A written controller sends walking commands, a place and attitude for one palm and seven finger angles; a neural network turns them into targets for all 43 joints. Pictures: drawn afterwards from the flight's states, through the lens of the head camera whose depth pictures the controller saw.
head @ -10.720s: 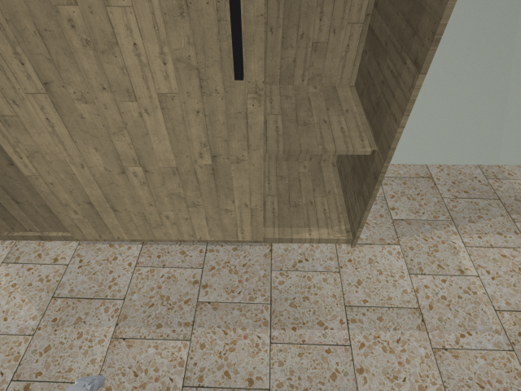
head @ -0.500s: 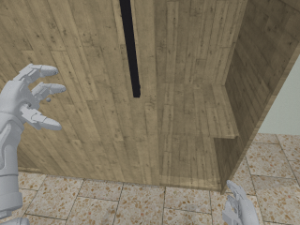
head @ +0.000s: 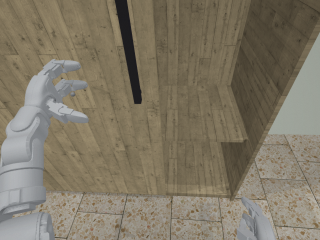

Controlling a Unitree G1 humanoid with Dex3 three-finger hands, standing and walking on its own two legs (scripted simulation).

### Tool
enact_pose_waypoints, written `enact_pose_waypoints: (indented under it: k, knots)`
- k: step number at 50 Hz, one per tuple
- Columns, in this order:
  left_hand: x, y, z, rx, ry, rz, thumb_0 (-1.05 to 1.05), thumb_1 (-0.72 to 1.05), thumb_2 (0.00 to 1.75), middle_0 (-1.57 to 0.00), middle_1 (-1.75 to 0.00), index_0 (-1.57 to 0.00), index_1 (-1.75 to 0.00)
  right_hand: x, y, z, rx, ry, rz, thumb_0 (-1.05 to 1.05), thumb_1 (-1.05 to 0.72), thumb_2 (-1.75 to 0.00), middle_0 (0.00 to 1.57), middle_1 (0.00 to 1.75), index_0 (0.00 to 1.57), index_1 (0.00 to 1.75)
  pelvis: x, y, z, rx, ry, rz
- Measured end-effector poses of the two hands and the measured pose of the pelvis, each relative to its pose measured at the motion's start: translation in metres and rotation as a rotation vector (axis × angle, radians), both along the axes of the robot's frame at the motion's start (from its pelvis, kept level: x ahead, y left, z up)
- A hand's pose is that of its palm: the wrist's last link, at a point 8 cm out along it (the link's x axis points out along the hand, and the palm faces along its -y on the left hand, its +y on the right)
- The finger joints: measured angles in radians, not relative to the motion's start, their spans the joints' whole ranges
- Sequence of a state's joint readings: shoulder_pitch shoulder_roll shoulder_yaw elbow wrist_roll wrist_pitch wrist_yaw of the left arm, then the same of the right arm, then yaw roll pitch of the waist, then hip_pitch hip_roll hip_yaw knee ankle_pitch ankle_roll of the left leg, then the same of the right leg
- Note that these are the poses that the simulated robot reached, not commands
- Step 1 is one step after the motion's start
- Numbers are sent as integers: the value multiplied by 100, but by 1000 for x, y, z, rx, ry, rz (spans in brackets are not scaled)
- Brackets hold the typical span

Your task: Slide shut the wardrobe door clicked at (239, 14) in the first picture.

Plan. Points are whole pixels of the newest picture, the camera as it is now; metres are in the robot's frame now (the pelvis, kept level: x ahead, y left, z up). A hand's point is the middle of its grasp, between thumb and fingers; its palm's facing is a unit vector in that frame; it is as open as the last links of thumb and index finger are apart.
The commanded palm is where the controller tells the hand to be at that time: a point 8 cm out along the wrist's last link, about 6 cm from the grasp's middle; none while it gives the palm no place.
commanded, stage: move the hooked fingers beside the handle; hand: left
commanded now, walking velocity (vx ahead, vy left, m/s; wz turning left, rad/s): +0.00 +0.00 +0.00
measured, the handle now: (131, 52) +0.53 +0.12 +0.24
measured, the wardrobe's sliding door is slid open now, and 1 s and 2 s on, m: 0.41 0.41 0.41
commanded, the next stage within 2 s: feel for the door with the fingertips in 1.70 s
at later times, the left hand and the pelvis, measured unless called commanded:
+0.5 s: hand (95, 79) +0.42 +0.19 +0.23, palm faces +0.04 -1.00 -0.02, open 14.0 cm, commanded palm +0.39 +0.24 +0.22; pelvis +0.00 +0.00 +0.00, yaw -1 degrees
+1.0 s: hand (109, 68) +0.47 +0.17 +0.22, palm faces +0.05 -1.00 +0.00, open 14.0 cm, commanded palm +0.44 +0.23 +0.22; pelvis +0.00 +0.00 +0.00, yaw -2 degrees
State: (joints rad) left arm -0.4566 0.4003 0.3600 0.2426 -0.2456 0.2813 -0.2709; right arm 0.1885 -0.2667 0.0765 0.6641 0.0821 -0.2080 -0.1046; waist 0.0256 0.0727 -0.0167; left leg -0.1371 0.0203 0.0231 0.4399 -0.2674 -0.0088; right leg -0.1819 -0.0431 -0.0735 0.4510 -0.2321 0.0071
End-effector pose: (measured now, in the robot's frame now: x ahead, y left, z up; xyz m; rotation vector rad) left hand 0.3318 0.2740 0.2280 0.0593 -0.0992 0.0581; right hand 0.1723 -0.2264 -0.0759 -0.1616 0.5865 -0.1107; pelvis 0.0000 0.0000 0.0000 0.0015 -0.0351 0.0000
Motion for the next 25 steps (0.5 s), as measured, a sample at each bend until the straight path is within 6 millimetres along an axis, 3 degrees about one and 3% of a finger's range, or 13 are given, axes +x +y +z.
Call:
enact_pose_waypoints:
  k: [13, 25]
  knots:
    - [27, -11, 0, -21, 22, 0, -1, -51, 30, -31, -120, -30, -120, -8, -8, -4, -5, 43, -30, 1, -90, -90, 20, 30, 20, 30, 3, -1, 1, 0, 12, -7]
    - [60, -32, -2, -37, 39, -19, -1, -51, 30, -31, -120, -30, -120, -30, -17, -12, -22, 110, -70, 1, -90, -90, 20, 30, 20, 30, 3, -1, 1, -1, 29, -13]
